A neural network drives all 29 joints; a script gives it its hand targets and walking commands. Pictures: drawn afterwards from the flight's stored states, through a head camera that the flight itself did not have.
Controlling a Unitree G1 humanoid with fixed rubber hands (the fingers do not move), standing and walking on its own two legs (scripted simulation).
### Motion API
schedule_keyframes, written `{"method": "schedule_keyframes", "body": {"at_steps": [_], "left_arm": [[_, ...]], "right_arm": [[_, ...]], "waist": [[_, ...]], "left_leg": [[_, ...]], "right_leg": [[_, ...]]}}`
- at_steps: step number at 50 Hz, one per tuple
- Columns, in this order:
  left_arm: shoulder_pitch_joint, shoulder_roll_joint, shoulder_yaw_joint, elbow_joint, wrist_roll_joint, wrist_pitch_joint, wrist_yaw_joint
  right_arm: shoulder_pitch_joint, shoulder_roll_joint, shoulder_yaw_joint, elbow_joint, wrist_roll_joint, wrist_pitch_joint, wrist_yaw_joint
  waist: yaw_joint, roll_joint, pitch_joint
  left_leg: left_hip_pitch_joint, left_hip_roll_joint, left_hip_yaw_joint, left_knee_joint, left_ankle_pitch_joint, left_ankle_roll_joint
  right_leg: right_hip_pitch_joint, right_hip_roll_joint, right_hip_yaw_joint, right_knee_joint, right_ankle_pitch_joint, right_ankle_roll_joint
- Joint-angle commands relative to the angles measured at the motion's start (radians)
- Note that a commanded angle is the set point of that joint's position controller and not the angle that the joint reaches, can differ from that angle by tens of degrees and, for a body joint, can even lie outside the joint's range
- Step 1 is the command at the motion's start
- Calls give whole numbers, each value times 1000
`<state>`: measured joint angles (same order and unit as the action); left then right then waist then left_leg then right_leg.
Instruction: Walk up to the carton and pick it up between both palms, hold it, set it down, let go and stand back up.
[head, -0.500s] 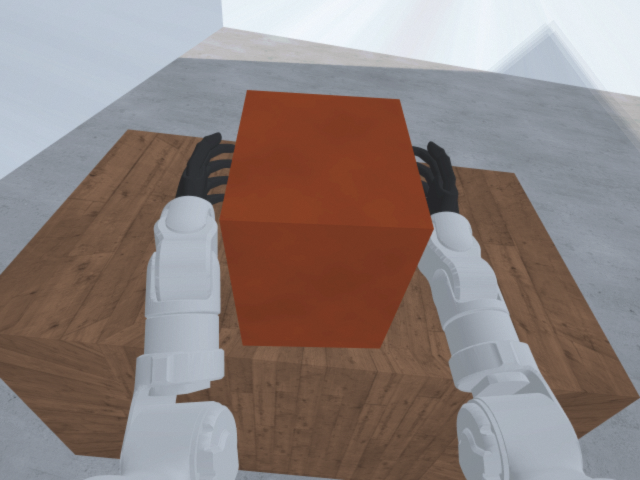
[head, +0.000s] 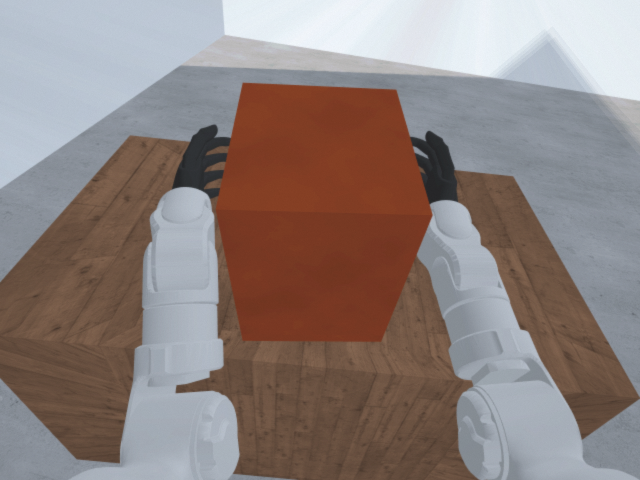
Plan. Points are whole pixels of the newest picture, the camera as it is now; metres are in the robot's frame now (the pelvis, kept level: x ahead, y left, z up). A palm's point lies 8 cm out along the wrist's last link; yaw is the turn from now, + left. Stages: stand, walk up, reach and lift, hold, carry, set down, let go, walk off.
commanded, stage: reach and lift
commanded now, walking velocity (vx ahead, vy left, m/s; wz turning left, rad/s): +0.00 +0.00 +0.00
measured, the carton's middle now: (316, 220) +0.40 +0.00 +0.14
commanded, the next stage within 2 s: hold in 0.08 s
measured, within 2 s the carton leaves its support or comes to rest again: neither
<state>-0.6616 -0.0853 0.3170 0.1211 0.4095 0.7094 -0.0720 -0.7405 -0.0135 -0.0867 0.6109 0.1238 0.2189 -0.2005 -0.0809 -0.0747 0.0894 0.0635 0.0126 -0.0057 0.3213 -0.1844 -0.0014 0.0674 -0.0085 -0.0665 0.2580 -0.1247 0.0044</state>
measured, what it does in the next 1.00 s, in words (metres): stands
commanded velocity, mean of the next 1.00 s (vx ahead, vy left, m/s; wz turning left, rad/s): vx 0.00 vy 0.00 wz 0.00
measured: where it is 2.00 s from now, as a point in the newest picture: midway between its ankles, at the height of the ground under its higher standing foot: outside the picture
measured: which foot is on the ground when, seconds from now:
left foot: down 0.00-1.00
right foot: down 0.00-1.00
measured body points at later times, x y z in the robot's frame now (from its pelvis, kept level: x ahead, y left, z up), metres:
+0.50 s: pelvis -0.01 +0.00 +0.00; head -0.07 +0.02 +0.44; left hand +0.36 +0.15 +0.23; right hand +0.37 -0.14 +0.23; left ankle +0.01 +0.12 -0.75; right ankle +0.03 -0.12 -0.75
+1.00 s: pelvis +0.00 -0.01 +0.00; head -0.06 +0.02 +0.44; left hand +0.37 +0.15 +0.23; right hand +0.38 -0.14 +0.23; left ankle +0.01 +0.12 -0.75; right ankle +0.03 -0.12 -0.75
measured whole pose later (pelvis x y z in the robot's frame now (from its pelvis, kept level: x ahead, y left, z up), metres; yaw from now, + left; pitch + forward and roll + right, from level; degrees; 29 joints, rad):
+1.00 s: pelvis +0.00 -0.01 +0.00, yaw +0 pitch -12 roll -1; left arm -0.67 -0.07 0.34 0.05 0.41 0.80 -0.11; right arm -0.78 -0.03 -0.04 0.55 0.20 0.33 -0.24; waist -0.09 -0.06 0.06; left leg 0.08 0.02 -0.01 0.31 -0.18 -0.01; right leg 0.08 0.00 -0.07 0.26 -0.13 0.00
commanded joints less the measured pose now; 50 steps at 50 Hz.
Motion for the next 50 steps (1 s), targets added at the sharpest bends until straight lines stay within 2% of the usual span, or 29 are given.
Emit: {"method": "schedule_keyframes", "body": {"at_steps": [1,9,14,17,23,26,30,35,38,41,50], "left_arm": [[-542,-428,-372,-27,-125,-38,-118],[-539,-437,-402,-81,-139,-12,-119],[-549,-430,-377,-77,-128,11,-129],[-568,-435,-392,-92,-141,14,-128],[-605,-434,-374,-63,-135,29,-138],[-617,-436,-368,-53,-137,29,-140],[-611,-418,-332,-20,-127,32,-150],[-598,-414,-339,-52,-133,35,-160],[-614,-410,-338,-62,-134,33,-164],[-606,-416,-359,-84,-137,37,-161],[-594,-422,-380,-98,-146,42,-163]], "right_arm": [[-651,476,334,-251,58,-51,107],[-654,485,368,-291,97,-20,95],[-671,494,371,-289,105,7,93],[-680,499,379,-300,118,16,93],[-689,499,335,-254,103,42,97],[-705,508,331,-251,101,46,98],[-713,513,335,-242,105,55,92],[-702,517,369,-270,133,63,79],[-704,521,370,-277,134,67,77],[-698,518,385,-297,147,67,76],[-680,510,390,-310,152,78,70]], "waist": [[-10,68,-348],[-17,80,-355],[-1,69,-323],[-5,79,-343],[-11,84,-296],[-9,85,-319],[-1,58,-310],[-6,59,-335],[-3,59,-330],[-4,77,-350],[-17,78,-330]], "left_leg": [[23,-49,65,-28,243,-12],[25,-50,62,-20,277,-20],[-18,-48,67,-47,206,-6],[-9,-48,68,-40,226,-10],[-58,-43,70,-74,117,-2],[-61,-45,72,-73,115,-2],[-61,-51,77,-74,116,7],[-28,-59,77,-51,199,-3],[-44,-58,78,-62,168,0],[-22,-57,77,-48,217,-9],[-23,-54,70,-50,211,-16]], "right_leg": [[102,58,-54,-6,128,37],[118,64,-50,-1,146,34],[121,60,-44,-7,83,34],[119,64,-44,-5,92,31],[97,59,-41,-11,-5,29],[105,59,-41,-5,4,31],[111,56,-38,-10,18,39],[137,59,-35,-5,105,43],[131,58,-36,-6,76,42],[133,61,-38,-2,107,39],[129,63,-40,-5,97,37]]}}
